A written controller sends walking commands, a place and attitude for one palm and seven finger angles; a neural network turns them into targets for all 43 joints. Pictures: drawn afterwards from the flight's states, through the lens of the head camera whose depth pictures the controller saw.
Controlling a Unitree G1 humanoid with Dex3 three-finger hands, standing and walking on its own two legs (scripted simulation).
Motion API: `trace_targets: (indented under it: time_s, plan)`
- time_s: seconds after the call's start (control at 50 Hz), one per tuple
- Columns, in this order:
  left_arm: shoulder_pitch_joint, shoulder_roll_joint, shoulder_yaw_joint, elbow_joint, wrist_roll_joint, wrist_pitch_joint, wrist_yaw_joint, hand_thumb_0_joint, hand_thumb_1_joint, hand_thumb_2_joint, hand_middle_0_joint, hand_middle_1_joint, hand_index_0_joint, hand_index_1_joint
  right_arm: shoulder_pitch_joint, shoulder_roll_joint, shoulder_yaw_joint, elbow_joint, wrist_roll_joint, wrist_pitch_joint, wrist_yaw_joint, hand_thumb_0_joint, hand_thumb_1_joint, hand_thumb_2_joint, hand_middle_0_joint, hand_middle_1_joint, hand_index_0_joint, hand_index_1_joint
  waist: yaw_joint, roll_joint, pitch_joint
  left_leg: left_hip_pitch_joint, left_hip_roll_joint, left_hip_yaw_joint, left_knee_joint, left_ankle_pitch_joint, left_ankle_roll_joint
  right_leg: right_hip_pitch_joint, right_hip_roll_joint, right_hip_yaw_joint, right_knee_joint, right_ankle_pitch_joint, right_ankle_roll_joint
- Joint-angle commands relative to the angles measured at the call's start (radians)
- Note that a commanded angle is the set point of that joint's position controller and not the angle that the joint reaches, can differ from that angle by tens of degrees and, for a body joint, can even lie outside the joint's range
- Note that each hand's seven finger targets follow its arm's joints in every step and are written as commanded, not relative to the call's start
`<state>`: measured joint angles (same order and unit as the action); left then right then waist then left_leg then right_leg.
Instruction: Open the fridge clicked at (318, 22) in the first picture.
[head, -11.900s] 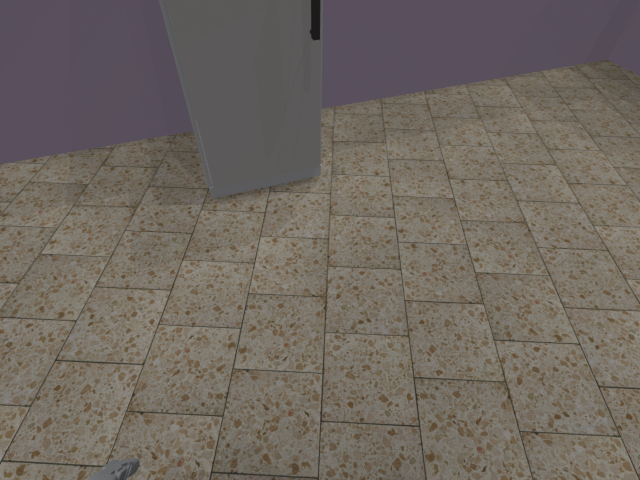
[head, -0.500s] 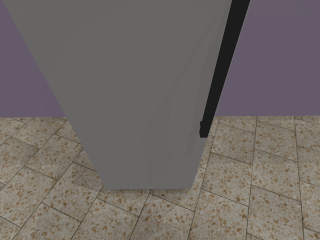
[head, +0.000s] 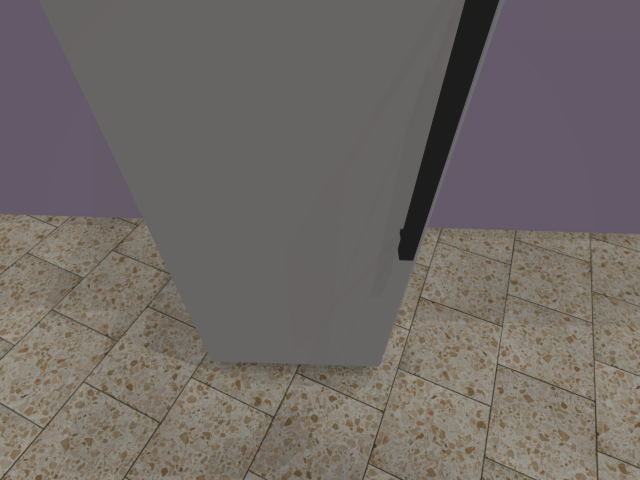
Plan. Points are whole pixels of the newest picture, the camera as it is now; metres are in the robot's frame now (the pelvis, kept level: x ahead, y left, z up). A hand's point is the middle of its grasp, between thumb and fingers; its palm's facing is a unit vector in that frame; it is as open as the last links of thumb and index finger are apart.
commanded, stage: come to a stop and stand still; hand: right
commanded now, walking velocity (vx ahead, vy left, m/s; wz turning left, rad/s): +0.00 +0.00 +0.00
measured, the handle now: (433, 142) +0.51 -0.11 +0.16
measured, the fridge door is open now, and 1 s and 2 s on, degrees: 0 0 0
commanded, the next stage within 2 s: look again from close up in 1.34 s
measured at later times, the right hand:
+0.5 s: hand out of the picture -0.04 -0.23 -0.16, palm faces +0.00 +0.97 -0.26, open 7.4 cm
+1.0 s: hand out of the picture +0.05 -0.22 -0.15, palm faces -0.02 +0.96 -0.28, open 7.4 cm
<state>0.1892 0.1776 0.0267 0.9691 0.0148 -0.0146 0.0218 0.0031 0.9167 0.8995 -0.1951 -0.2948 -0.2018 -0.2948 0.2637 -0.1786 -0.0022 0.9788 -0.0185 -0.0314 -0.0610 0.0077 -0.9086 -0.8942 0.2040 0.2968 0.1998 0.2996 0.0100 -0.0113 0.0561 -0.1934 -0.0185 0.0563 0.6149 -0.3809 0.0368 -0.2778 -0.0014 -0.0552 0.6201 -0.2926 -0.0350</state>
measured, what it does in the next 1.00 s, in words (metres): stands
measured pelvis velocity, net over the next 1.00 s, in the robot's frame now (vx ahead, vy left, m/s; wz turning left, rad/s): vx -0.01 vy -0.01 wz -0.01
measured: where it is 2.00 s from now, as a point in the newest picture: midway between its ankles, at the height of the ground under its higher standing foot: outside the picture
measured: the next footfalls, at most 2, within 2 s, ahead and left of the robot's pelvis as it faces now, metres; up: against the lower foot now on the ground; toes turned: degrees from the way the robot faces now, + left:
none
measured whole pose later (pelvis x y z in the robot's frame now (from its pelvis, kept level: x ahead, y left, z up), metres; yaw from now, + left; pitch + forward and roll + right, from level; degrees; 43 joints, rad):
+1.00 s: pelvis -0.01 -0.01 +0.02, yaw +0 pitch +0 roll +0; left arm 0.14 0.25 -0.01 1.08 0.01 -0.03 0.01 0.00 0.91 0.90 -0.20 -0.30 -0.21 -0.30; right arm 0.19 -0.26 0.02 1.07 -0.02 -0.02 -0.02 0.01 -0.91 -0.89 0.20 0.30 0.20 0.30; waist -0.01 0.01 0.02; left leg -0.14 0.00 0.03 0.43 -0.28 0.01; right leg -0.22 0.04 -0.06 0.41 -0.19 -0.05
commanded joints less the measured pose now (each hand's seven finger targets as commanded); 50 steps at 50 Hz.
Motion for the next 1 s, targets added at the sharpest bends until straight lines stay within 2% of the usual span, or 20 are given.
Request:
trace_targets:
  time_s: [0.0, 0.04, 0.06, 0.08, 0.1, 0.14, 0.2, 0.26, 0.38, 0.46, 0.48, 0.56, 0.7, 0.76, 0.8, 0.86, 0.98]
  plan:
    - [0.024, 0.152, 0.011, -0.057, 0.003, -0.009, 0.007, 0.000, 0.900, 0.900, -0.200, -0.300, -0.200, -0.300, 0.034, -0.110, -0.025, -0.065, 0.003, 0.019, 0.002, 0.000, -0.900, -0.900, 0.200, 0.300, 0.200, 0.300, -0.032, -0.158, 0.039, -0.036, 0.043, -0.049, -0.076, 0.017, -0.002, -0.034, -0.180, 0.224, -0.221, 0.297, -0.111]
    - [-0.005, 0.142, 0.003, -0.076, 0.000, -0.005, 0.001, 0.000, 0.900, 0.900, -0.200, -0.300, -0.200, -0.300, 0.045, -0.128, -0.020, -0.054, -0.004, 0.020, 0.012, 0.000, -0.900, -0.900, 0.200, 0.300, 0.200, 0.300, -0.036, -0.053, 0.141, -0.064, 0.064, -0.096, -0.177, 0.004, 0.015, -0.123, -0.124, 0.210, -0.253, 0.024, -0.073]
    - [0.004, 0.144, 0.003, -0.076, 0.001, -0.004, -0.002, 0.000, 0.900, 0.900, -0.200, -0.300, -0.200, -0.300, 0.033, -0.136, -0.019, -0.051, -0.005, 0.018, 0.017, 0.000, -0.900, -0.900, 0.200, 0.300, 0.200, 0.300, -0.023, -0.018, 0.138, -0.088, 0.075, -0.124, -0.206, -0.021, 0.022, -0.106, -0.102, 0.195, -0.261, -0.044, -0.054]
    - [0.023, 0.137, 0.003, -0.069, 0.003, -0.005, -0.002, 0.000, 0.900, 0.900, -0.200, -0.300, -0.200, -0.300, 0.021, -0.142, -0.018, -0.054, -0.005, 0.013, 0.019, 0.000, -0.900, -0.900, 0.200, 0.300, 0.200, 0.300, -0.015, 0.035, 0.118, -0.087, 0.087, -0.130, -0.224, -0.016, 0.025, -0.079, -0.091, 0.175, -0.246, -0.032, -0.046]
    - [0.041, 0.150, 0.004, -0.063, 0.004, -0.005, -0.003, 0.000, 0.900, 0.900, -0.200, -0.300, -0.200, -0.300, 0.006, -0.150, -0.020, -0.059, -0.001, 0.014, 0.022, 0.000, -0.900, -0.900, 0.200, 0.300, 0.200, 0.300, -0.005, 0.039, 0.086, -0.101, 0.096, -0.139, -0.236, -0.062, 0.027, -0.042, -0.084, 0.165, -0.253, -0.063, -0.038]
    - [0.055, 0.160, 0.006, -0.054, 0.008, -0.003, -0.006, 0.000, 0.900, 0.900, -0.200, -0.300, -0.200, -0.300, -0.005, -0.159, -0.021, -0.066, 0.000, 0.019, 0.026, 0.000, -0.900, -0.900, 0.200, 0.300, 0.200, 0.300, 0.001, 0.021, 0.067, -0.125, 0.092, -0.134, -0.246, -0.132, 0.021, -0.029, -0.087, 0.176, -0.289, -0.153, -0.036]
    - [0.054, 0.183, 0.007, -0.052, 0.009, -0.006, -0.008, 0.000, 0.900, 0.900, -0.200, -0.300, -0.200, -0.300, 0.015, -0.168, -0.023, -0.066, -0.003, 0.020, 0.029, 0.000, -0.900, -0.900, 0.200, 0.300, 0.200, 0.300, -0.010, -0.006, 0.024, -0.080, 0.081, -0.115, -0.221, -0.117, 0.015, -0.053, -0.104, 0.214, -0.336, -0.226, -0.045]
    - [0.054, 0.193, 0.007, -0.043, 0.009, -0.007, -0.008, 0.000, 0.900, 0.900, -0.200, -0.300, -0.200, -0.300, 0.031, -0.174, -0.026, -0.055, -0.003, 0.022, 0.034, 0.000, -0.900, -0.900, 0.200, 0.300, 0.200, 0.300, -0.016, -0.004, 0.009, -0.061, 0.077, -0.114, -0.214, -0.111, 0.017, -0.075, -0.109, 0.230, -0.360, -0.250, -0.046]
    - [0.062, 0.201, 0.007, -0.005, 0.003, -0.017, -0.006, 0.000, 0.900, 0.900, -0.200, -0.300, -0.200, -0.300, 0.046, -0.185, -0.023, -0.020, -0.001, 0.011, 0.036, 0.000, -0.900, -0.900, 0.200, 0.300, 0.200, 0.300, -0.018, -0.009, -0.028, -0.038, 0.090, -0.123, -0.222, -0.030, 0.024, -0.031, -0.116, 0.232, -0.358, -0.172, -0.046]
    - [0.064, 0.216, 0.007, 0.019, 0.000, -0.021, -0.006, 0.000, 0.900, 0.900, -0.200, -0.300, -0.200, -0.300, 0.044, -0.200, -0.020, 0.008, 0.000, 0.007, 0.037, 0.000, -0.900, -0.900, 0.200, 0.300, 0.200, 0.300, -0.015, -0.012, -0.008, -0.047, 0.102, -0.138, -0.236, -0.033, 0.027, -0.032, -0.117, 0.235, -0.369, -0.171, -0.040]
    - [0.064, 0.210, 0.005, 0.026, -0.001, -0.022, -0.006, 0.000, 0.900, 0.900, -0.200, -0.300, -0.200, -0.300, 0.049, -0.196, -0.019, 0.016, -0.001, 0.005, 0.036, 0.000, -0.900, -0.900, 0.200, 0.300, 0.200, 0.300, -0.018, -0.003, -0.017, -0.036, 0.106, -0.136, -0.236, 0.009, 0.028, -0.017, -0.118, 0.231, -0.360, -0.124, -0.043]
    - [0.057, 0.223, 0.003, 0.046, -0.004, -0.027, -0.004, 0.000, 0.900, 0.900, -0.200, -0.300, -0.200, -0.300, 0.044, -0.203, -0.012, 0.042, 0.002, 0.003, 0.036, 0.000, -0.900, -0.900, 0.200, 0.300, 0.200, 0.300, -0.015, -0.012, -0.022, -0.040, 0.113, -0.139, -0.244, 0.047, 0.022, 0.020, -0.118, 0.214, -0.350, -0.060, -0.037]
    - [0.026, 0.230, -0.003, 0.065, -0.007, -0.034, -0.003, 0.000, 0.900, 0.900, -0.200, -0.300, -0.200, -0.300, 0.017, -0.219, -0.009, 0.060, 0.001, -0.002, 0.033, 0.000, -0.900, -0.900, 0.200, 0.300, 0.200, 0.300, -0.014, 0.002, -0.038, -0.020, 0.128, -0.145, -0.256, 0.144, 0.013, 0.072, -0.114, 0.174, -0.302, 0.141, -0.032]
    - [0.011, 0.235, -0.006, 0.069, -0.007, -0.034, -0.003, 0.000, 0.900, 0.900, -0.200, -0.300, -0.200, -0.300, -0.003, -0.226, -0.008, 0.062, 0.002, -0.001, 0.034, 0.000, -0.900, -0.900, 0.200, 0.300, 0.200, 0.300, -0.012, 0.010, -0.049, -0.017, 0.128, -0.141, -0.254, 0.153, 0.009, 0.093, -0.116, 0.173, -0.299, 0.173, -0.028]
    - [-0.001, 0.238, -0.005, 0.067, -0.008, -0.036, -0.002, 0.000, 0.900, 0.900, -0.200, -0.300, -0.200, -0.300, -0.008, -0.233, -0.009, 0.060, 0.002, -0.005, 0.033, 0.000, -0.900, -0.900, 0.200, 0.300, 0.200, 0.300, -0.014, 0.017, -0.065, -0.001, 0.135, -0.146, -0.256, 0.207, 0.007, 0.106, -0.114, 0.163, -0.279, 0.237, -0.029]
    - [-0.017, 0.243, -0.007, 0.071, -0.006, -0.037, -0.002, 0.000, 0.900, 0.900, -0.200, -0.300, -0.200, -0.300, -0.027, -0.240, -0.011, 0.057, 0.003, -0.004, 0.034, 0.000, -0.900, -0.900, 0.200, 0.300, 0.200, 0.300, -0.014, 0.006, -0.074, 0.007, 0.135, -0.144, -0.254, 0.224, 0.004, 0.121, -0.114, 0.162, -0.276, 0.267, -0.025]
    - [-0.046, 0.253, -0.005, 0.070, -0.006, -0.036, -0.001, 0.000, 0.900, 0.900, -0.200, -0.300, -0.200, -0.300, -0.054, -0.261, -0.016, 0.043, 0.002, -0.008, 0.033, 0.000, -0.900, -0.900, 0.200, 0.300, 0.200, 0.300, -0.017, 0.028, -0.087, 0.034, 0.140, -0.143, -0.254, 0.314, 0.004, 0.136, -0.115, 0.153, -0.258, 0.338, -0.022]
